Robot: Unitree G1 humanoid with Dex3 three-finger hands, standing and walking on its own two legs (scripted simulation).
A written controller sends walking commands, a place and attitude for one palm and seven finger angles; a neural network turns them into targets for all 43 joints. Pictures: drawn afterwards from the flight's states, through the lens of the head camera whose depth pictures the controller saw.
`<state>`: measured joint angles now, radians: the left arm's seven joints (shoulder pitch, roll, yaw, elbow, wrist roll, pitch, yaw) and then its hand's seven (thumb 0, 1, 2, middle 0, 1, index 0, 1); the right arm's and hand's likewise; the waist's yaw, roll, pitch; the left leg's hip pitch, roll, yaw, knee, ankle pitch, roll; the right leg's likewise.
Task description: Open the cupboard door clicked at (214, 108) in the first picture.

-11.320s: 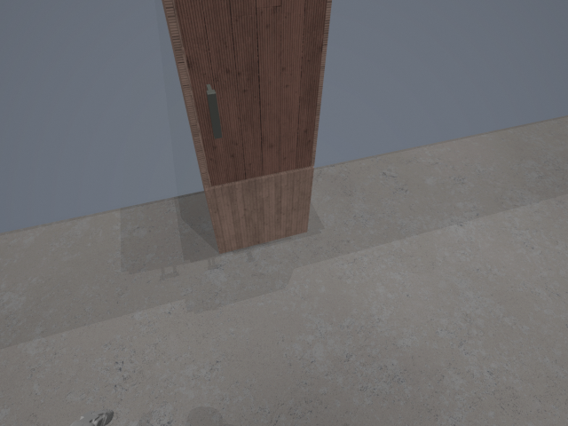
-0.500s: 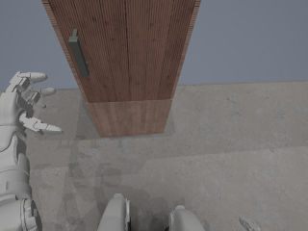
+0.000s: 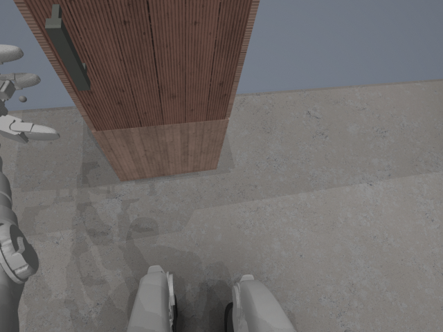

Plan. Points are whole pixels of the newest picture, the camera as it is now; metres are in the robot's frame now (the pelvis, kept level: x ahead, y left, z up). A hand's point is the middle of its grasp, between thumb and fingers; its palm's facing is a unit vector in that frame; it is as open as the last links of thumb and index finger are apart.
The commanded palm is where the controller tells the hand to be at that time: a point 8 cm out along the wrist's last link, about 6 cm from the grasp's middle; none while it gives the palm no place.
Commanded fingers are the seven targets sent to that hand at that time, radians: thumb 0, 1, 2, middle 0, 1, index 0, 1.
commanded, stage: move the hooked fingers beside the handle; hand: left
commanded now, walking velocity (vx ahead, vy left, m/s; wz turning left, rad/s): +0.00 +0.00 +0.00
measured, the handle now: (71, 50) +0.59 +0.26 +0.07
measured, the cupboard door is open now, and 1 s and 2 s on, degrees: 0 0 0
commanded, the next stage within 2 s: slide the fingers in behind the handle in 1.12 s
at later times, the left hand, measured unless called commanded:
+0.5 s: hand (23, 74) +0.53 +0.32 +0.07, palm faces +0.16 -0.99 -0.02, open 14.0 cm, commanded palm +0.51 +0.34 +0.06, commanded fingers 0.00 -0.50 0.30 -0.30 -1.20 -0.30 -1.20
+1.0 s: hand (30, 78) +0.52 +0.31 +0.07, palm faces +0.17 -0.99 -0.02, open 14.0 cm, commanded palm +0.51 +0.33 +0.06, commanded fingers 0.00 -0.50 0.30 -0.30 -1.20 -0.30 -1.20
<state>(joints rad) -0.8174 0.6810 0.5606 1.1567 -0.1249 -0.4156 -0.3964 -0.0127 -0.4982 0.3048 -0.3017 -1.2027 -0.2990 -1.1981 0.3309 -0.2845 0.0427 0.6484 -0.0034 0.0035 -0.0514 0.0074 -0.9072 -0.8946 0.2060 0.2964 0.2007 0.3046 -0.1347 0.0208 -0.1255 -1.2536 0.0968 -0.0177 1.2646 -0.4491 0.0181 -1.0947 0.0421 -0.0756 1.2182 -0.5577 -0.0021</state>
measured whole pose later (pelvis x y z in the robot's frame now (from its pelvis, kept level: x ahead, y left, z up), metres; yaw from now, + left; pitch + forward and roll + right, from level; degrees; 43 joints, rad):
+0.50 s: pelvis +0.00 +0.01 -0.01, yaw -2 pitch +29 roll -7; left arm -0.99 0.83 0.59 1.22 -0.06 -0.34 -0.40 -0.01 -0.50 0.31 -0.30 -1.20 -0.30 -1.20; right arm 0.35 -0.28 0.08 0.62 -0.01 0.05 -0.03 0.00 -0.91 -0.89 0.21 0.30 0.20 0.30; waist -0.19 0.03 -0.11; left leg -1.36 0.11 -0.03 1.31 -0.46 0.03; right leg -1.19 0.06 -0.08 1.23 -0.55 0.01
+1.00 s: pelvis +0.01 +0.01 +0.00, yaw -1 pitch +27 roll -7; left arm -0.94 0.76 0.57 1.23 -0.06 -0.38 -0.35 -0.01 -0.50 0.30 -0.30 -1.20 -0.30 -1.20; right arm 0.33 -0.28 0.07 0.62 -0.02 0.06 -0.03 0.00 -0.91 -0.89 0.21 0.30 0.20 0.30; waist -0.19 0.03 -0.12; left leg -1.30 0.10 -0.03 1.27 -0.46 0.02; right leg -1.13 0.05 -0.08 1.20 -0.55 0.01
